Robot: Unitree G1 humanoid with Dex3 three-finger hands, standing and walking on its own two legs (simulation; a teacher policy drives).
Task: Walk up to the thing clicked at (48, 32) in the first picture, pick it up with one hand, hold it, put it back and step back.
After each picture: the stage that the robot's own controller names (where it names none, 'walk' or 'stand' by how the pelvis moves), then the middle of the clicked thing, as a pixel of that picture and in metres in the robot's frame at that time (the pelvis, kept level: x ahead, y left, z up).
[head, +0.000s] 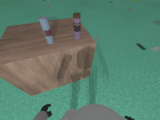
stand; (47, 31) +0.69 +0.44 +0.12
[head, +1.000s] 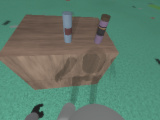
walk; (67, 29) +0.66 +0.22 +0.14
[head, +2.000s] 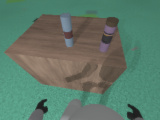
stand; (67, 32) +0.58 +0.22 +0.15
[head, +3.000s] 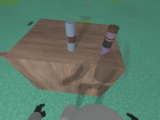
walk; (70, 37) +0.58 +0.18 +0.13
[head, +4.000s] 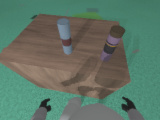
stand; (66, 39) +0.49 +0.20 +0.14
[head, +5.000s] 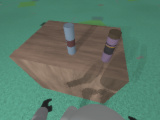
stand; (70, 40) +0.54 +0.18 +0.13
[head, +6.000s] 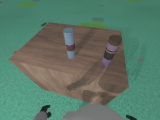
stand; (70, 45) +0.51 +0.18 +0.11
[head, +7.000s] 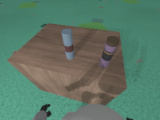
stand; (68, 45) +0.51 +0.19 +0.11
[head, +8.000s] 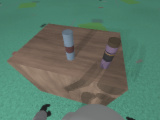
stand; (69, 46) +0.50 +0.18 +0.11
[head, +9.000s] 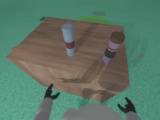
rise first; (69, 42) +0.51 +0.19 +0.12
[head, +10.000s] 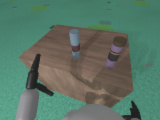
go down; (75, 45) +0.51 +0.17 +0.12
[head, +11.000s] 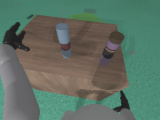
go down; (64, 43) +0.49 +0.16 +0.13
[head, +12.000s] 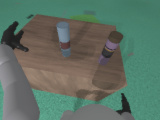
approach; (64, 42) +0.50 +0.16 +0.13
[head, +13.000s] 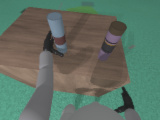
close in; (59, 36) +0.49 +0.17 +0.16
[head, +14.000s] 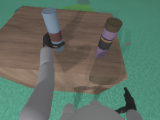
lift; (55, 33) +0.51 +0.18 +0.17
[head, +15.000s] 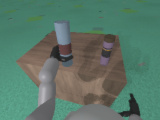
lift; (65, 46) +0.35 +0.15 +0.28
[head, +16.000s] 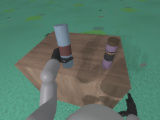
hold; (65, 48) +0.36 +0.16 +0.25
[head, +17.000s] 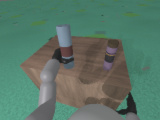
hold; (66, 48) +0.34 +0.15 +0.27
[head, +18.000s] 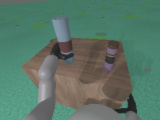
hold; (65, 43) +0.33 +0.15 +0.32
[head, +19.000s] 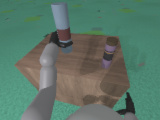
crouch; (63, 31) +0.40 +0.16 +0.34
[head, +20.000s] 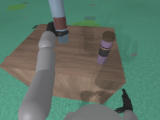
lower; (59, 21) +0.51 +0.16 +0.31
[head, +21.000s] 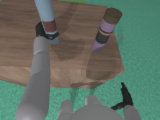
lower; (49, 22) +0.56 +0.18 +0.18
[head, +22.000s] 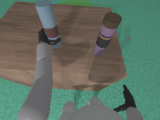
lower; (51, 29) +0.53 +0.19 +0.17
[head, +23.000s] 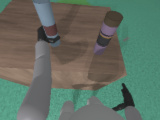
lower; (49, 26) +0.54 +0.19 +0.18
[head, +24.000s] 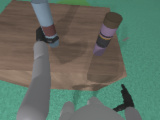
lower; (48, 27) +0.54 +0.19 +0.18
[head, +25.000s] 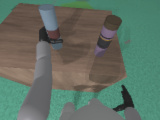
open; (53, 30) +0.53 +0.18 +0.17
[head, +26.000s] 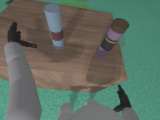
sink last; (56, 31) +0.51 +0.17 +0.17
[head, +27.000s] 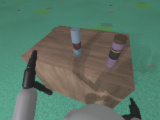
sink last; (76, 43) +0.54 +0.17 +0.14
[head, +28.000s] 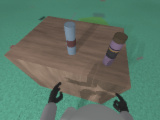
stand; (71, 40) +0.52 +0.17 +0.13
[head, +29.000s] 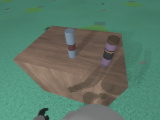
stand; (71, 44) +0.53 +0.18 +0.12
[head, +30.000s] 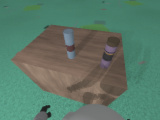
stand; (70, 45) +0.52 +0.19 +0.12
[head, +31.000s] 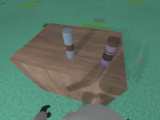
stand; (69, 45) +0.51 +0.19 +0.11
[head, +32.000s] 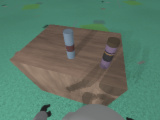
stand; (69, 45) +0.52 +0.19 +0.11
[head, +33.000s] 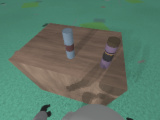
stand; (69, 45) +0.51 +0.19 +0.11
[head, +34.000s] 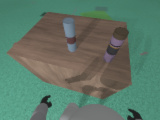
walk; (70, 37) +0.53 +0.17 +0.12
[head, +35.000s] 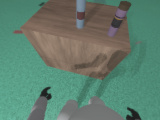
walk; (80, 13) +0.78 +0.14 +0.14
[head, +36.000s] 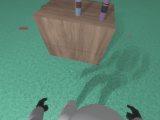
stand; (78, 3) +1.11 +0.21 +0.13
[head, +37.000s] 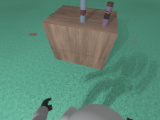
stand; (83, 11) +1.14 +0.16 +0.13
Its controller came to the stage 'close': yes
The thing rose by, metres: 0.21
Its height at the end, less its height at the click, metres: +0.00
